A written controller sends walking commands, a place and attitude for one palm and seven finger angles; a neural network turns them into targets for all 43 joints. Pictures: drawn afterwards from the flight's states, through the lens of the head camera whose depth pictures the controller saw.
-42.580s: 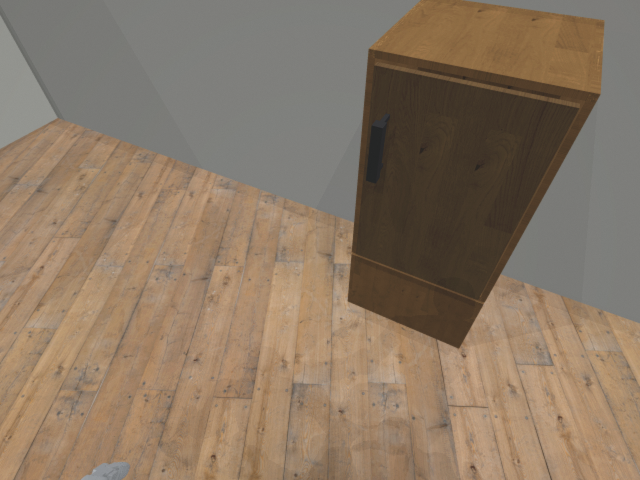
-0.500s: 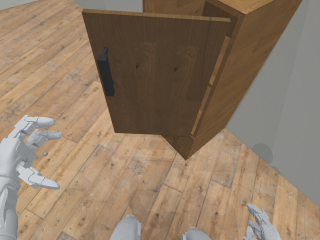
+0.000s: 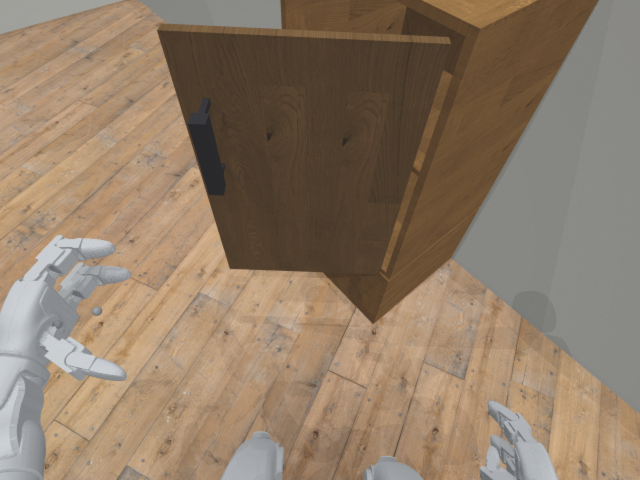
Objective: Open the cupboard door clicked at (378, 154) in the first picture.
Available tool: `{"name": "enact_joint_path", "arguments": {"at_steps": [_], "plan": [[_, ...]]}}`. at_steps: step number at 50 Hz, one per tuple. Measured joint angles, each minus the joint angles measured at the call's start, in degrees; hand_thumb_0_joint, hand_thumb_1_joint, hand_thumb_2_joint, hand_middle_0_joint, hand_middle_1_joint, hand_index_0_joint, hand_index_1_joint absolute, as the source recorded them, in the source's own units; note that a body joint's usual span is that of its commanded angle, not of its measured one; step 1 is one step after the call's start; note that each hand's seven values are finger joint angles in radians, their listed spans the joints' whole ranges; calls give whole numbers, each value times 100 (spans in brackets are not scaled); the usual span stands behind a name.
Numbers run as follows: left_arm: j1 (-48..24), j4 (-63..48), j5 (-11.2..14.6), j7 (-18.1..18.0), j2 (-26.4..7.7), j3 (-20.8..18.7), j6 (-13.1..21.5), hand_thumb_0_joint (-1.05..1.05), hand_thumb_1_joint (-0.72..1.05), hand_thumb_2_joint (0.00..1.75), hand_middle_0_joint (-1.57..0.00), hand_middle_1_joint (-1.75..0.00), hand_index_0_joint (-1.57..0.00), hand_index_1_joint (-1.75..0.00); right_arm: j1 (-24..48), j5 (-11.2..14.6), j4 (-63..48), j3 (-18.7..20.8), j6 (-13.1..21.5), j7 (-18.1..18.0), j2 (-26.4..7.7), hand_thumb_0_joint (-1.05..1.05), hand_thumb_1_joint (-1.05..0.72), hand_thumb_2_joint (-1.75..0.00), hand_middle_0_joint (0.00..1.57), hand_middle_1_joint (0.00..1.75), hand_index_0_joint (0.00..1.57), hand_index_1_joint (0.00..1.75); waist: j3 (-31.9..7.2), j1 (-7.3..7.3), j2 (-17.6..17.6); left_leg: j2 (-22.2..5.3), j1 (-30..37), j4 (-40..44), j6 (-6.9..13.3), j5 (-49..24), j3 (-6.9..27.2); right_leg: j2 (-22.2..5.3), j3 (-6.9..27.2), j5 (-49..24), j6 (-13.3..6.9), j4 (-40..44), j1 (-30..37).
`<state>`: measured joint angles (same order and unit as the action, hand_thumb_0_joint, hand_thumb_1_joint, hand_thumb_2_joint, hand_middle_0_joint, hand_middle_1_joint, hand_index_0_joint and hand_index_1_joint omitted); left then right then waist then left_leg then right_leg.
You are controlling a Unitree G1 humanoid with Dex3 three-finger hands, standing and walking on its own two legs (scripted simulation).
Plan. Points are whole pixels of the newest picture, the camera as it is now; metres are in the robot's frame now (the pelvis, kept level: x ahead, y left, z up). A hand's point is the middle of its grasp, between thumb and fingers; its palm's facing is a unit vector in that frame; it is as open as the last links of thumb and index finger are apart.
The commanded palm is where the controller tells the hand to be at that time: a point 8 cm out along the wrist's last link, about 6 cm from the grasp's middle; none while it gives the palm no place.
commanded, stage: move the hooked fingers beside the handle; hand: left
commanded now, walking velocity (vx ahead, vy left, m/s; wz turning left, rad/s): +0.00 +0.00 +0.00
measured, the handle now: (211, 148) +0.58 +0.21 +0.04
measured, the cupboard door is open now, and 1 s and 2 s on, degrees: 48 48 48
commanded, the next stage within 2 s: none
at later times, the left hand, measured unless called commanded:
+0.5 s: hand (118, 254) +0.37 +0.28 +0.05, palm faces +0.03 -1.00 -0.01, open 14.0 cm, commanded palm +0.35 +0.32 +0.06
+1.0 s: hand (141, 208) +0.44 +0.28 +0.05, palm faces +0.03 -1.00 -0.01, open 14.0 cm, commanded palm +0.42 +0.32 +0.05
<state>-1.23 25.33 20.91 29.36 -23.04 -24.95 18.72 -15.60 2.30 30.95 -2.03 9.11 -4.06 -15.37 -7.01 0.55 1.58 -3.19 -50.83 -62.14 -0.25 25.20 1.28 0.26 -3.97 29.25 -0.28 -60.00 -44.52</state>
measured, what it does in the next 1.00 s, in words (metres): stands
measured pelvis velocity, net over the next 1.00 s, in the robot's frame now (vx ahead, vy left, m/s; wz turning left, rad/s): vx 0.00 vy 0.01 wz -0.04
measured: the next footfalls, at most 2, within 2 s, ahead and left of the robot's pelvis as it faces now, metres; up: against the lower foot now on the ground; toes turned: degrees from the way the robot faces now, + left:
none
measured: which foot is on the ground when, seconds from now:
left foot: down 0.00-1.00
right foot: down 0.00-1.00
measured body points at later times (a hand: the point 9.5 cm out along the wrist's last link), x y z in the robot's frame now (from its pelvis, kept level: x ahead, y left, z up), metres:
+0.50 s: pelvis +0.00 +0.01 -0.01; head +0.08 +0.02 +0.43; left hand +0.36 +0.33 +0.05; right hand +0.11 -0.26 -0.10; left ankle +0.05 +0.12 -0.66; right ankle +0.00 -0.12 -0.66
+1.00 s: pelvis +0.00 +0.01 -0.02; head +0.11 +0.03 +0.42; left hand +0.43 +0.33 +0.06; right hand +0.06 -0.26 -0.12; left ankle +0.05 +0.12 -0.66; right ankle +0.00 -0.12 -0.66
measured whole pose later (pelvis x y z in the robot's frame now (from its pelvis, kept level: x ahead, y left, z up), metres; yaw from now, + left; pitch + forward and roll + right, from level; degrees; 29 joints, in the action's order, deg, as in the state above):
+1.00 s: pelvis +0.00 +0.01 -0.02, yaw -2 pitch +20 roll -4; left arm -37.6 59.1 10.8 26.8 -33.0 -28.9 22.2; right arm -19.2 1.1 35.3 -1.8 1.7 -2.9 -15.9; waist -7.0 5.5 0.9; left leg -4.0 -60.8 -66.8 0.6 26.3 0.6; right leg 1.0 -2.9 29.4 0.5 -63.9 -54.6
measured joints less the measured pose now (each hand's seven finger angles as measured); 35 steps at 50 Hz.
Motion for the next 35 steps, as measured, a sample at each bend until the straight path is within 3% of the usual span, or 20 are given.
{"name": "enact_joint_path", "arguments": {"at_steps": [7,17,35], "plan": [[-702,571,-160,-7,-85,-20,55,-1,-50,30,-30,-120,-30,-120,76,-13,137,-14,19,-80,-49,1,-90,-90,21,30,20,30,57,-11,-38,1,-176,-158,-15,20,61,4,-52,37,-18,-150,-150],[-1410,1135,-306,-3,-317,-95,-63,-1,-50,30,-30,-120,-30,-120,-52,-13,180,5,-124,-38,-38,1,-90,-90,21,30,20,30,40,143,-53,-34,-275,-150,8,16,-9,33,22,-7,2,-135,-283],[-2667,2331,-667,-106,-589,-209,175,-1,-50,30,-30,-120,-30,-120,-279,-63,428,47,-430,30,-53,1,-90,-90,21,30,20,30,36,311,-81,-38,-701,-326,74,63,-55,32,78,-3,65,-265,-702]]}}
